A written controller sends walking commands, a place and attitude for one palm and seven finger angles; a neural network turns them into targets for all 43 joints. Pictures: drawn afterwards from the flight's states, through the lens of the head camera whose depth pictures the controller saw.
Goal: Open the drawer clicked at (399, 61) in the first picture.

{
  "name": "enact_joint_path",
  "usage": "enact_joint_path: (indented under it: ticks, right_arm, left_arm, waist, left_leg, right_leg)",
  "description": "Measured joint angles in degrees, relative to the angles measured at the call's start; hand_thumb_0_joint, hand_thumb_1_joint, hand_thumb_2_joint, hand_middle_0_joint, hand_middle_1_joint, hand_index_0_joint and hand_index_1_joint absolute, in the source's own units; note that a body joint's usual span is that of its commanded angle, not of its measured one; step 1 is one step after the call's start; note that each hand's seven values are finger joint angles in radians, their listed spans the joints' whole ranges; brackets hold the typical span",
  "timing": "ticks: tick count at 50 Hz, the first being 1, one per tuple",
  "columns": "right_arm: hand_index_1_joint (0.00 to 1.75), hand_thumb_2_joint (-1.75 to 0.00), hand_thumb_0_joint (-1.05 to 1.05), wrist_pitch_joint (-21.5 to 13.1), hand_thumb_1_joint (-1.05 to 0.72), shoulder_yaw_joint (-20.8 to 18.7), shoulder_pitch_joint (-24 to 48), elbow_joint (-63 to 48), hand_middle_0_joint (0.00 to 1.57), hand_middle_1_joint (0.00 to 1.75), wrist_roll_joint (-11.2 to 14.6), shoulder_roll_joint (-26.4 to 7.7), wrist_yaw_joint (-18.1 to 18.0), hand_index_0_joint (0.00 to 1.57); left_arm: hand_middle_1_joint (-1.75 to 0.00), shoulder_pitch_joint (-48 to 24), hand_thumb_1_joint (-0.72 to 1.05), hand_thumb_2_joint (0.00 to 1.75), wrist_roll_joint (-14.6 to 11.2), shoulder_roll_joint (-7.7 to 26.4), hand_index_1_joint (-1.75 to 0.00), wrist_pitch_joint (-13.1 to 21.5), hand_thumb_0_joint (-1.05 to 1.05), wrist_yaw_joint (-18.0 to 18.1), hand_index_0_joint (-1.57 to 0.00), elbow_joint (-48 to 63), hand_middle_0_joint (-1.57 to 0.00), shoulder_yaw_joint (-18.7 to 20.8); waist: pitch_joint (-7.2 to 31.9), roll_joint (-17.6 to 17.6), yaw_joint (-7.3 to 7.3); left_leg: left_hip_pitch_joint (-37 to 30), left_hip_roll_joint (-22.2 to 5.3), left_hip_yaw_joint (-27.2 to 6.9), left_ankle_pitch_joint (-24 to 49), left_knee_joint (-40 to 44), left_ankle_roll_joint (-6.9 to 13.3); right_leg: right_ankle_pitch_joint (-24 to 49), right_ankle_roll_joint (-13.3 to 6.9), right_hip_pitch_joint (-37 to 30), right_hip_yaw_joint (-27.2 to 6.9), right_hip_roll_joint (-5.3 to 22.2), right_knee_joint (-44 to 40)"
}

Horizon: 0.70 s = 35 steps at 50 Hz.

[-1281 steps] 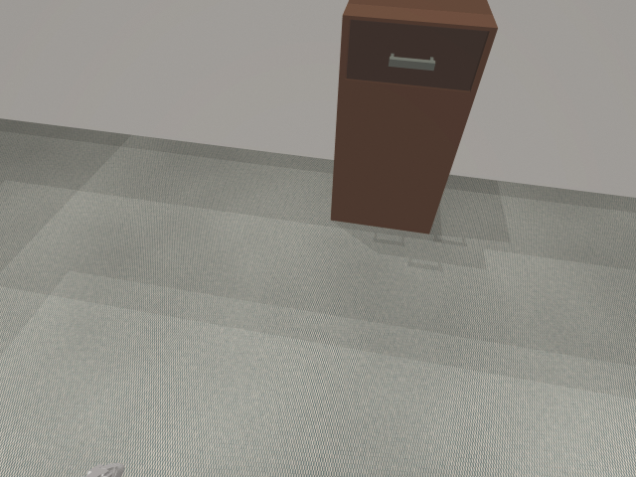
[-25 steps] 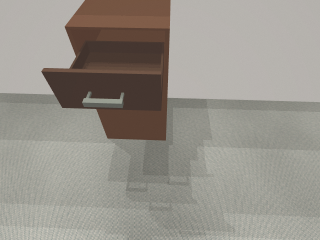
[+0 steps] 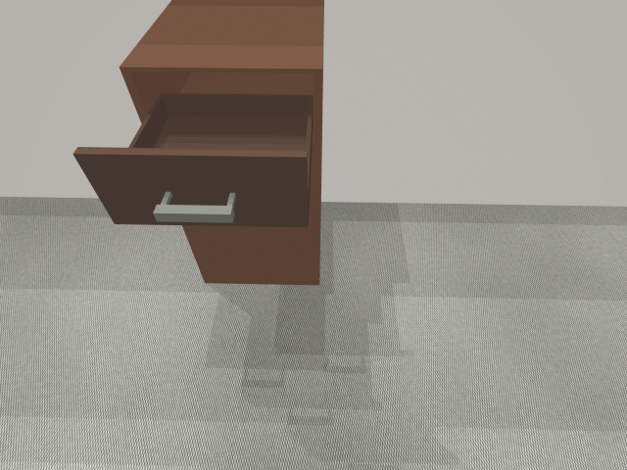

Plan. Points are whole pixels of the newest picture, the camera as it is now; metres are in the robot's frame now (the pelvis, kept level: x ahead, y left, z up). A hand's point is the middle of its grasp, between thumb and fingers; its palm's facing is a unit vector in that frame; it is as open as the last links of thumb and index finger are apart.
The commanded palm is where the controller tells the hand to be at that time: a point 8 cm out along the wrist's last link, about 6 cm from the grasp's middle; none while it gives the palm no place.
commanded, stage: look to check the result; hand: left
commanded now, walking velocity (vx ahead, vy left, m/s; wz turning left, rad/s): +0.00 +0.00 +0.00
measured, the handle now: (197, 205) +0.55 +0.24 -0.02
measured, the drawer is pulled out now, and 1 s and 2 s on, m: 0.30 0.30 0.30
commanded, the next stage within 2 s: stand and wait in 0.50 s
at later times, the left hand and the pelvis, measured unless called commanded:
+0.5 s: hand out of the picture +0.05 +0.19 -0.17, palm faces +0.00 -0.97 -0.26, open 7.4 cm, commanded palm none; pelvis +0.02 -0.01 +0.00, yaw +0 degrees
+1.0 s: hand out of the picture +0.11 +0.22 -0.16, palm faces -0.01 -0.95 -0.31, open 7.4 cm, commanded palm none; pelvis +0.04 -0.01 +0.00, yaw +0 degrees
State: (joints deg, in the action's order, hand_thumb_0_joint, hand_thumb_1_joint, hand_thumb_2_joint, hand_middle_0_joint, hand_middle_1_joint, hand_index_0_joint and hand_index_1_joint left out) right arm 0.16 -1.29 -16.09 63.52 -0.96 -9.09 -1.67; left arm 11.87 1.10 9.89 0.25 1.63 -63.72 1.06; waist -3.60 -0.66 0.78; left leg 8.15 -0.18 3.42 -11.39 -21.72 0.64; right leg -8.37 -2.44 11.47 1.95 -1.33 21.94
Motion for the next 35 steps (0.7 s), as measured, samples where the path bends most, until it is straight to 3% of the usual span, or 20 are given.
enact_joint_path:
  ticks: [35]
  right_arm:
    - [0.3,-0.9,0.0,-0.1,-0.9,0.1,6.0,0.9,0.2,0.3,0.2,-3.5,0.2,0.2]
  left_arm:
    - [-0.3,-3.3,0.91,0.89,-0.2,3.2,-0.29,0.6,0.0,-0.2,-0.2,-1.0,-0.2,0.1]
  waist:
    - [-0.9,-0.3,-0.22]
  left_leg:
    - [-3.3,-0.7,-0.5,-0.6,3.4,-0.8]
  right_leg:
    - [-0.9,-0.5,-3.2,0.3,-0.9,-3.1]
